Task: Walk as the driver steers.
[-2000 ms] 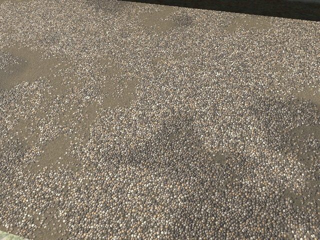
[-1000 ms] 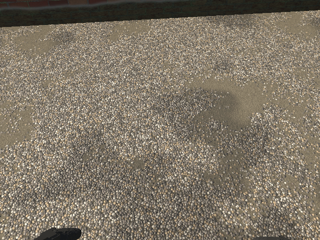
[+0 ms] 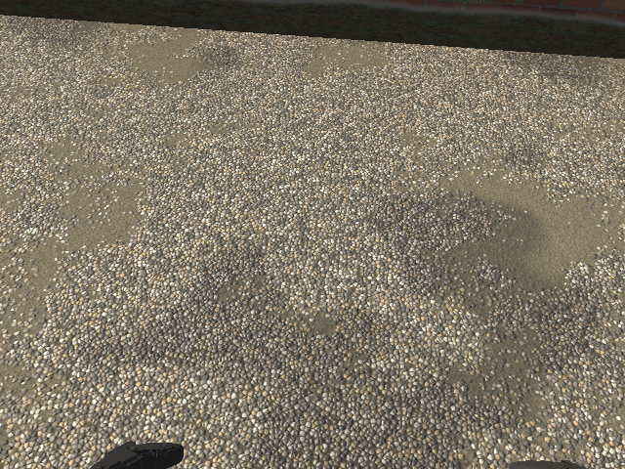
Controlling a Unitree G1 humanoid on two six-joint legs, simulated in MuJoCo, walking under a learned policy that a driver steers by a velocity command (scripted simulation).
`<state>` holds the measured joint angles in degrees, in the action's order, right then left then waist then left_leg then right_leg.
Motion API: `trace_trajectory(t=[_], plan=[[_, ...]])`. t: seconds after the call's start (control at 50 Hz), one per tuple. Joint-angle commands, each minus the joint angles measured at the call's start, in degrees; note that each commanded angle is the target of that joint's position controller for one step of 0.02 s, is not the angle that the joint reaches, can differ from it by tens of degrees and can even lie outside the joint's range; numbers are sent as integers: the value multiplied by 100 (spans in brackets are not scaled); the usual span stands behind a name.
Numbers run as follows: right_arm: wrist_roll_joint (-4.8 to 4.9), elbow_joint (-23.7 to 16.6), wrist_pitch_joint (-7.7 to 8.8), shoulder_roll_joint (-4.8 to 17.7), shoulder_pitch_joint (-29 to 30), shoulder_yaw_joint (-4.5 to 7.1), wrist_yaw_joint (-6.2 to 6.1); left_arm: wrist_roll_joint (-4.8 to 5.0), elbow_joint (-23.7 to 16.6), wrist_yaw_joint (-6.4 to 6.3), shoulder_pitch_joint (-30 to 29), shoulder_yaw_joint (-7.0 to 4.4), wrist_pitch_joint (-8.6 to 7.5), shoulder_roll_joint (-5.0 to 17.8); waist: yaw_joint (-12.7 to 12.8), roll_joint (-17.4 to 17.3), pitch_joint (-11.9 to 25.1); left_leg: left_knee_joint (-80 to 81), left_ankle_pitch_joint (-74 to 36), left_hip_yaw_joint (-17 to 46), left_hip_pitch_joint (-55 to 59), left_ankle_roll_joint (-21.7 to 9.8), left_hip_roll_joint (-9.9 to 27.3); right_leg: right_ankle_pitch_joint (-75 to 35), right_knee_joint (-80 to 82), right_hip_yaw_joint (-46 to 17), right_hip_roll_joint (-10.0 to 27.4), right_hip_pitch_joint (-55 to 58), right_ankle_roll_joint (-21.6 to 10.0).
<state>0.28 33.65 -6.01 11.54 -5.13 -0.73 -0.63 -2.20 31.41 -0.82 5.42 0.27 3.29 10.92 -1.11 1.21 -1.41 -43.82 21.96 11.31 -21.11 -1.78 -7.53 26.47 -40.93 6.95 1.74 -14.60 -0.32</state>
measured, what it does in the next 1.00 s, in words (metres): stands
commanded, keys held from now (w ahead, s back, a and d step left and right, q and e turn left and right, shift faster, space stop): w+q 0.28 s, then w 0.40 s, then no key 0.32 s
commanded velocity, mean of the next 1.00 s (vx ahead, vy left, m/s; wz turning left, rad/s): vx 0.43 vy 0.00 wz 0.29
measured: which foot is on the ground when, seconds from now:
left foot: down 0.00-1.00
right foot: down 0.00-1.00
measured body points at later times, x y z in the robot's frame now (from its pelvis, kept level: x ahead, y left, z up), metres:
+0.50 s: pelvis -0.05 +0.00 +0.00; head -0.07 +0.03 +0.45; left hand +0.09 +0.25 -0.09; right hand +0.17 -0.20 -0.06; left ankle +0.01 +0.11 -0.71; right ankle -0.05 -0.11 -0.71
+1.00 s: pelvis -0.01 +0.02 +0.02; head -0.02 +0.02 +0.47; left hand +0.06 +0.26 -0.09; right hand +0.20 -0.14 -0.08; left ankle +0.01 +0.12 -0.71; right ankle -0.05 -0.09 -0.71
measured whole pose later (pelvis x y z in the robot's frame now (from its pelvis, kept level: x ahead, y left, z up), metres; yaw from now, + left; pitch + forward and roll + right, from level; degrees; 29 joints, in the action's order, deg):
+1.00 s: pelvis -0.01 +0.02 +0.02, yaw +14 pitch -1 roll +0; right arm -0.1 39.1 -3.1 8.1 -8.1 -2.7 -0.7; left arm -0.7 38.7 -1.5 14.4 2.0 2.4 10.2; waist -0.5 0.8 1.7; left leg -29.3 10.8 9.8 -17.1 -2.4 -7.9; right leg 21.2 -28.1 5.9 0.2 -6.5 -1.5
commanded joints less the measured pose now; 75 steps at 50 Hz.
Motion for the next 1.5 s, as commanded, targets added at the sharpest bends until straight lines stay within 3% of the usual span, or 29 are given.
trace_trajectory(t=[0.02,0.12,0.16,0.26,0.28,0.3,0.34,0.38,0.4,0.42,0.46,0.5,0.52,0.56,0.58,0.62,0.66,0.68,0.72,0.74,0.8,0.9,0.96,1.24,1.26,1.28,1.32,1.38,1.5], plan=[[-1,-481,86,636,349,183,-15,-1,-563,2,-362,-129,-99,323,-46,-362,1014,957,-3268,845,-237,-473,406,-1828,72,-104,-224,1016,205],[12,-450,143,514,248,172,-16,13,-577,15,-447,-161,-27,253,-62,-26,1023,791,-2501,459,-608,-350,162,-1955,275,-40,205,1308,84],[89,-494,168,573,274,211,5,39,-605,15,-534,-175,-33,274,-96,-32,912,828,-2207,498,-750,-342,137,-1576,321,39,252,1203,64],[86,-535,245,631,193,198,23,43,-686,43,-576,-174,50,210,-96,-359,610,1250,-1624,941,-1298,-351,100,-392,258,184,74,1135,31],[61,-475,257,779,72,237,7,76,-680,56,-438,-178,37,203,33,-463,535,1362,-1310,1080,-1559,-323,86,-172,288,134,15,1270,-44],[52,-526,262,740,147,222,-2,63,-657,60,-334,-170,15,195,90,-449,500,1436,-1082,1049,-1742,-256,65,-161,370,79,80,1403,-94],[51,-579,278,591,228,177,-20,19,-594,56,-234,-181,-31,230,152,-186,506,1291,-672,742,-1892,-134,-8,-358,628,-86,439,1539,-210],[105,-591,351,463,340,163,-8,5,-523,45,-224,-251,-42,415,223,568,533,644,-157,166,-1913,-57,-74,254,1260,-539,1097,1405,-367],[24,-664,371,527,613,184,19,24,-474,-4,-198,-264,-53,509,313,785,325,180,-169,-158,-1810,2,39,588,1749,-829,1552,938,-492],[-92,-741,377,606,856,204,60,70,-410,-47,-90,-261,-88,562,413,624,90,-26,-248,-328,-1495,65,239,801,2064,-950,1778,317,-555],[-89,-672,381,447,553,167,157,124,-303,-54,-202,-210,-201,578,116,434,-59,136,-438,-548,-606,116,396,1232,2123,-697,1556,-561,-437],[-65,-344,384,399,-147,170,198,119,-338,-22,-358,-151,-212,479,-204,157,49,502,-183,-654,177,34,221,1441,1707,-125,990,-945,-216],[-21,-225,377,436,-360,164,173,102,-390,10,-428,-109,-168,386,-322,-302,-27,1039,114,-406,23,-65,200,1235,1178,300,555,-835,-91],[24,-285,363,598,-231,123,88,190,-504,3,-172,-24,-63,33,-136,-1579,54,2184,1024,991,-559,-430,643,544,-179,522,-222,-492,120],[27,-336,312,751,-143,152,25,189,-463,43,-32,-66,-23,189,-84,-1842,71,2511,1289,1610,-412,-604,860,614,-365,270,-375,-706,110],[-34,-472,280,673,251,147,-99,140,-411,53,147,-97,-101,251,34,-1413,406,2434,708,1877,-75,-685,1093,256,-236,-329,-302,-687,39],[34,-508,271,496,638,113,-131,99,-192,51,662,-37,-218,62,373,-950,854,2178,483,1230,-349,-371,888,-408,666,-220,-233,474,-107],[45,-558,293,355,738,83,-86,47,-117,63,710,-19,-276,117,377,-422,933,1922,475,755,-558,-184,703,-162,748,-307,-122,843,-197],[7,-571,358,209,599,15,28,57,-165,46,421,-19,-265,330,162,641,620,1130,-319,12,-625,-31,271,-93,1451,-1104,460,636,-398],[-50,-485,401,274,451,19,77,99,-197,33,296,-3,-246,387,57,716,433,1087,-491,-146,-378,0,221,-91,1771,-1340,646,266,-439],[-82,-163,435,266,27,0,138,138,-117,1,272,85,-243,295,-133,276,169,1507,-663,79,440,-49,395,367,1937,-902,337,-298,-263],[-53,6,436,169,65,-72,51,145,164,-11,696,76,-190,300,73,-343,129,2024,-1301,593,223,-147,614,-722,1642,-535,170,414,-59],[-48,180,341,89,-167,-78,-44,136,378,-95,905,45,-158,421,-7,-308,411,2047,-1900,507,370,-298,639,-1528,1733,-581,305,905,-70],[51,648,297,318,-696,46,-244,220,801,-203,737,27,-39,564,-10,-2,566,2058,-2500,390,391,-284,676,-3303,1890,-481,442,1738,-108],[-14,494,281,433,-816,-42,-172,0,826,-274,1096,53,-13,720,256,1,386,2219,-2745,779,159,-441,651,-3201,1818,-455,282,2046,-199],[7,447,289,434,-717,-39,-139,-55,903,-308,1192,75,17,646,284,-121,381,2239,-2753,770,113,-495,691,-3207,1790,-492,319,2069,-228],[-55,365,368,334,-812,-111,-55,-52,835,-291,1021,203,40,489,209,-44,425,2244,-2917,690,245,-444,788,-3523,1920,-610,452,2027,-309],[-83,339,406,540,-1019,-86,-29,4,883,-239,1054,201,30,699,194,-119,460,2271,-2914,642,435,-399,757,-3245,2045,-619,412,2008,-297],[-60,101,279,603,-876,-103,-116,-3,1076,-231,1334,232,-17,768,264,-202,268,2413,-2101,675,388,-371,647,-2312,2187,-541,267,1779,-258]])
